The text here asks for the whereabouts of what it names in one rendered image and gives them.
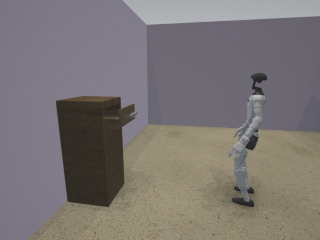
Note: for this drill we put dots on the right robot hand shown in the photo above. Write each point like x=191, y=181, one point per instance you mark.
x=242, y=132

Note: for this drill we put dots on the cabinet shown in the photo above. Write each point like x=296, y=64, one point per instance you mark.
x=92, y=155

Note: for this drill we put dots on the robot left forearm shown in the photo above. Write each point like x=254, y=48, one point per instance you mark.
x=252, y=128

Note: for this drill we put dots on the left robot upper arm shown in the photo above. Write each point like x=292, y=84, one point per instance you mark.
x=257, y=101

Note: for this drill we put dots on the robot right forearm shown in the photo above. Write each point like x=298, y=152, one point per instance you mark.
x=246, y=125

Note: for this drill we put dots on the robot right thigh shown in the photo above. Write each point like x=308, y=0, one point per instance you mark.
x=244, y=163

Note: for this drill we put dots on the left robot hand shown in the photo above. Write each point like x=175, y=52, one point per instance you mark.
x=239, y=147

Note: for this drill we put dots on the robot right foot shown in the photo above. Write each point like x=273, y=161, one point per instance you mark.
x=250, y=190

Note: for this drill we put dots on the handle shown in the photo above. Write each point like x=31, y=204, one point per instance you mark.
x=132, y=114

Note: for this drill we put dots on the drawer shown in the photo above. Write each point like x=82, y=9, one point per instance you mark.
x=117, y=119

